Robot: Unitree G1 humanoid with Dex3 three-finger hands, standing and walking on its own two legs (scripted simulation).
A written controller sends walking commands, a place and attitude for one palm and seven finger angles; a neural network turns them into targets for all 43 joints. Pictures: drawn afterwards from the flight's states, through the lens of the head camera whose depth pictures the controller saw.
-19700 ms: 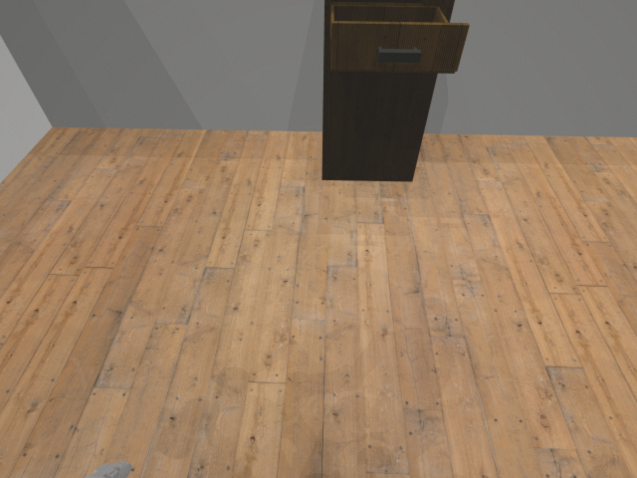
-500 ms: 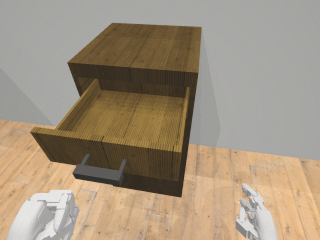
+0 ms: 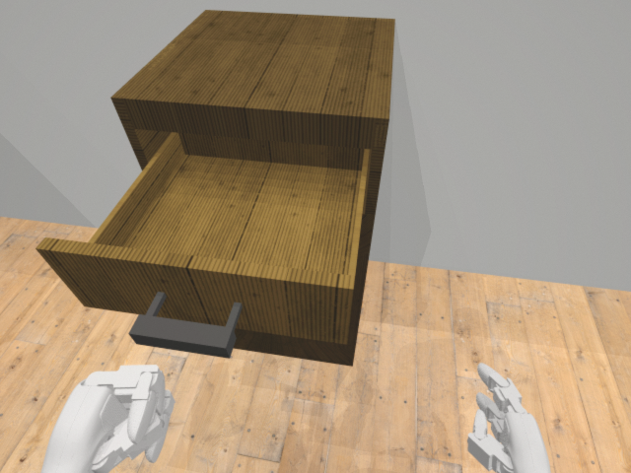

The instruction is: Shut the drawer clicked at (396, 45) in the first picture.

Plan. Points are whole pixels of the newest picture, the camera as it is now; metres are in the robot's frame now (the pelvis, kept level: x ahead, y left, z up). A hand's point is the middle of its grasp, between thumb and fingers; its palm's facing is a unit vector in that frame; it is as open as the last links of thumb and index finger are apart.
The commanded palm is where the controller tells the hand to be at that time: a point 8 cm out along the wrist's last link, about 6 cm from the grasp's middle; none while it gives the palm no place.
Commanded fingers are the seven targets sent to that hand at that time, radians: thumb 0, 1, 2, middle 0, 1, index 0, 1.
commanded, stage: bring the fist close to the handle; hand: left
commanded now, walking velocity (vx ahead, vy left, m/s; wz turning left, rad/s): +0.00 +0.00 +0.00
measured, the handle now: (190, 320) +0.30 +0.19 +0.03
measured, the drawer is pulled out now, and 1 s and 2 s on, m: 0.28 0.28 0.22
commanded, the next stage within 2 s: push the drawer shut in 0.94 s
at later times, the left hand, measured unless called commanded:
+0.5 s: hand (190, 405) +0.19 +0.16 +0.04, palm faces -0.08 -1.00 -0.04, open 3.3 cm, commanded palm +0.17 +0.22 +0.04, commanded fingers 0.00 0.90 0.90 -1.40 -1.60 -1.40 -1.60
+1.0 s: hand (192, 405) +0.19 +0.16 +0.03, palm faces -0.08 -1.00 -0.05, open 3.3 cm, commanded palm +0.17 +0.22 +0.03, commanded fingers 0.00 0.90 0.90 -1.40 -1.60 -1.40 -1.60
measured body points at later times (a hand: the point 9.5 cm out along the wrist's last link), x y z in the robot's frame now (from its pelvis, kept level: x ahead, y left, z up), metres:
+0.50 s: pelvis +0.00 +0.01 -0.03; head +0.04 +0.01 +0.42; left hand +0.19 +0.21 +0.04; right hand +0.17 -0.22 -0.09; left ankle +0.01 +0.11 -0.70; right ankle +0.00 -0.09 -0.70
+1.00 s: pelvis +0.00 +0.01 -0.03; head +0.05 +0.01 +0.41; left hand +0.19 +0.21 +0.04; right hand +0.18 -0.23 -0.10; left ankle +0.01 +0.11 -0.70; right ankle +0.00 -0.09 -0.70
